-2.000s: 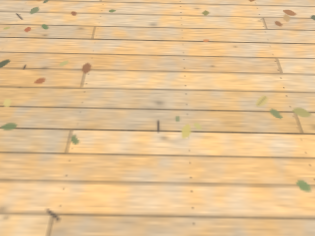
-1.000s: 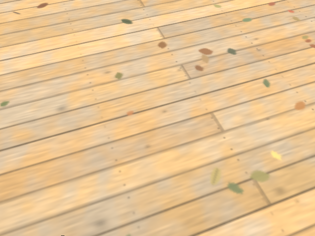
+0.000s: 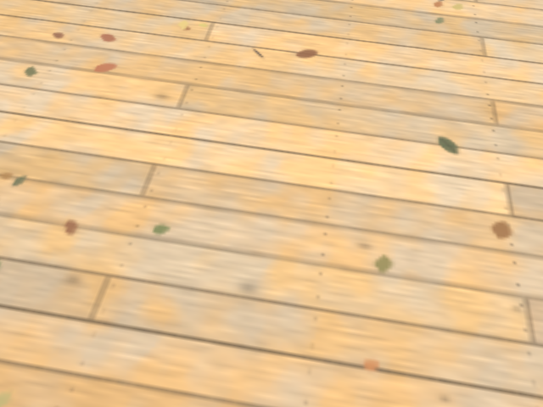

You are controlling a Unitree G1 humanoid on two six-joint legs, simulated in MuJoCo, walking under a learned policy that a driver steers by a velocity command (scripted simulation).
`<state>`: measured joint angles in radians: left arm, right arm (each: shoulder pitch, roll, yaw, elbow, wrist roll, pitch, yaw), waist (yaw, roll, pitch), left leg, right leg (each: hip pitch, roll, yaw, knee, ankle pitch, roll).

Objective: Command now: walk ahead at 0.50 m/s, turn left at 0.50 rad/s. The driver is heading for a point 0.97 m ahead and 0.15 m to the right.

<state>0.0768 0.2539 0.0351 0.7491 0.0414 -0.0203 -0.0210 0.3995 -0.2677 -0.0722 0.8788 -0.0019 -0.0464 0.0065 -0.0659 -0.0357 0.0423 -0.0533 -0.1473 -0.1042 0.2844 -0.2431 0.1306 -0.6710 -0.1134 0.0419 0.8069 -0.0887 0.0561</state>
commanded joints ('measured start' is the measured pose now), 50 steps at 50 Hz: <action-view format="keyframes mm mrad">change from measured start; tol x32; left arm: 1 -131 65 5 -101 -5 -20 -6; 10 378 313 77 15 20 -56 29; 50 114 25 25 76 -15 8 -28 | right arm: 1 74 -150 -31 -40 -5 -10 -9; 30 -421 -40 52 -190 -27 -2 31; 36 73 -238 -20 -69 -80 -34 -12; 50 -40 -59 16 4 -13 -67 -15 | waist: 1 -27 104 -3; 10 119 -279 -363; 50 66 94 43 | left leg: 1 59 253 -187 -27 461 102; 8 30 227 -126 342 776 7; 10 -425 -14 8 927 -238 -57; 11 -538 52 -42 1002 -240 -42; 34 -186 120 189 168 98 -22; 37 334 594 -544 -6 -71 151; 50 -23 367 195 -172 324 6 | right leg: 1 -26 53 -49 -107 65 -10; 8 526 129 -70 -351 -23 -135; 10 973 -321 653 -479 -219 -334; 15 541 -117 259 -608 -67 -241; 34 691 -76 -21 -334 589 -190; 37 76 163 -32 403 -436 -132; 50 -31 18 -33 136 54 -89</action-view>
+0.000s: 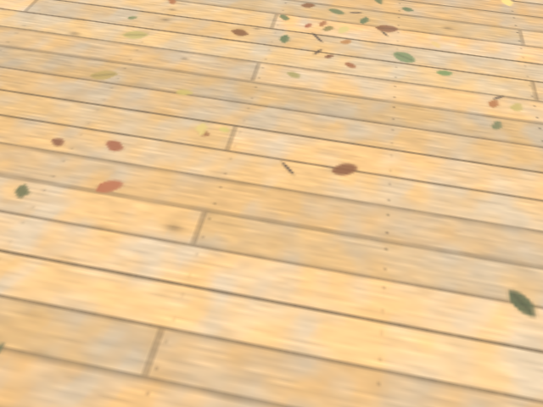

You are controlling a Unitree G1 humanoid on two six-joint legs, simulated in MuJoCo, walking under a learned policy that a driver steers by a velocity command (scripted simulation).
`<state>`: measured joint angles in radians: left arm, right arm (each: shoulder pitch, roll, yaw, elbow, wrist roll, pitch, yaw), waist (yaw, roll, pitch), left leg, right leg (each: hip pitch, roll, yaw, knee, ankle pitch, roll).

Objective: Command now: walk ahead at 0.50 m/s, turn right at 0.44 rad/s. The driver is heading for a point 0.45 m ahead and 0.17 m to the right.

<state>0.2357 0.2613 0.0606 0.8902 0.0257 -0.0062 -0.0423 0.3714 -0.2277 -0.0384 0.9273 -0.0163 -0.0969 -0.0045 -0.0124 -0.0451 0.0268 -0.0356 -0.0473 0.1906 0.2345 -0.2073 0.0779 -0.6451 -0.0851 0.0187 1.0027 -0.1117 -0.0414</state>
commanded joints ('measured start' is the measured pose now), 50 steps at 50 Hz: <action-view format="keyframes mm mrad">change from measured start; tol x32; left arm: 1 -79 10 -5 -77 1 -8 -10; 50 105 40 -28 62 -9 55 66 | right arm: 1 -6 -99 -17 -39 1 -16 -6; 50 -167 -134 6 -75 -3 79 -11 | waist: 1 6 104 64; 14 99 -230 -274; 50 32 188 -76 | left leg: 1 -35 261 -74 -117 316 53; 11 175 319 66 316 1043 30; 13 -108 277 80 821 623 -12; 14 -589 25 14 1224 -305 -83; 15 -718 37 -205 1274 -275 -76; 35 -332 34 -168 308 116 -33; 38 198 435 -516 272 1151 168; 50 -263 239 -360 -12 -46 101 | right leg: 1 -45 -5 -28 -119 106 8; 12 421 188 -177 -469 -128 -178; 14 972 -242 618 -639 -162 -405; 22 478 -45 236 -788 292 -268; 35 650 -31 175 -517 800 -95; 37 557 45 145 -274 547 -51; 39 304 239 78 130 -534 -7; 50 471 110 -10 -365 -261 39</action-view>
